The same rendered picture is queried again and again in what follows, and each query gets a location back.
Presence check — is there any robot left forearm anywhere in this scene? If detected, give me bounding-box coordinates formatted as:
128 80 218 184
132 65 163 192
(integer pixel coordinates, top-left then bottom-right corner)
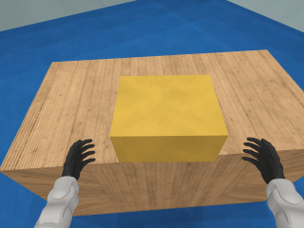
34 176 80 228

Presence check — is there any pedestal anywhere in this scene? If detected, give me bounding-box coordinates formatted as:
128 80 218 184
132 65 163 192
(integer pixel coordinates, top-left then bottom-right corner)
0 49 304 217

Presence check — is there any robot right forearm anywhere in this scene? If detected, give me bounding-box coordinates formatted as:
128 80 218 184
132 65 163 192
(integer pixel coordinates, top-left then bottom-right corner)
265 179 304 228

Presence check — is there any left robot hand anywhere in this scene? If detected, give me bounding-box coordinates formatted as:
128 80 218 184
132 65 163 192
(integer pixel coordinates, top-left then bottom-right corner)
62 139 96 181

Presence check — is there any right robot hand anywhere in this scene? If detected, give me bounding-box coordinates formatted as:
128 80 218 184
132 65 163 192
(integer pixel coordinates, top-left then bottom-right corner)
242 137 285 184

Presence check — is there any carton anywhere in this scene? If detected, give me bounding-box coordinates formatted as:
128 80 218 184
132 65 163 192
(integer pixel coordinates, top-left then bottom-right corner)
109 74 229 162

